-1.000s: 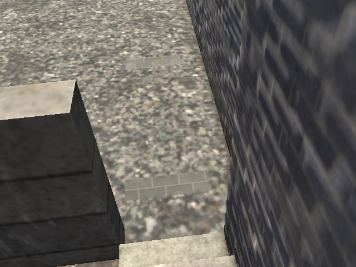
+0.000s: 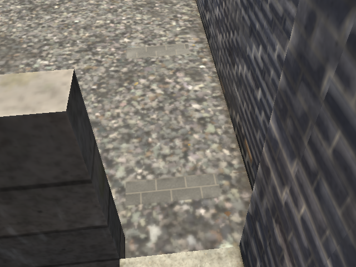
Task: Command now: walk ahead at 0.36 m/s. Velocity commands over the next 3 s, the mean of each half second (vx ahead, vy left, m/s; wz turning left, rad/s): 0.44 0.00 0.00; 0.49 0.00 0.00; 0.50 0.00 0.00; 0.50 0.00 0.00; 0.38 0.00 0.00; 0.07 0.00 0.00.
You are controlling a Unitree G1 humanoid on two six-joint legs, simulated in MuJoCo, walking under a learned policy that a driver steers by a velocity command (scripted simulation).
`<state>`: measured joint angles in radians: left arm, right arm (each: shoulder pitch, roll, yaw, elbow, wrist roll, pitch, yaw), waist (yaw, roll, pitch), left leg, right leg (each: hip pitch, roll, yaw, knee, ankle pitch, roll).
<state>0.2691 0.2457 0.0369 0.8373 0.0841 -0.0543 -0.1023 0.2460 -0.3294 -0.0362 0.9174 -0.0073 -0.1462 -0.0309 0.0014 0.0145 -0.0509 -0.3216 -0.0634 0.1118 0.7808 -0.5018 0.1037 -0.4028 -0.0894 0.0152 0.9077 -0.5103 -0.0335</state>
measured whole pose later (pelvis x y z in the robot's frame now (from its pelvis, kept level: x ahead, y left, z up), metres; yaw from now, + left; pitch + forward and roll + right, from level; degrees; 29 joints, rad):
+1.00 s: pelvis +0.45 +0.05 -0.38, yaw +0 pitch +3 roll +0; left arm 0.33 0.19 0.02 0.92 0.08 -0.06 -0.08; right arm 0.48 -0.29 -0.01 1.08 -0.10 -0.09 0.04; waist 0.00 0.02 -0.06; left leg -0.43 -0.05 0.09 0.74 -0.37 0.10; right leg -0.88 0.01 0.09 1.97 -0.36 -0.07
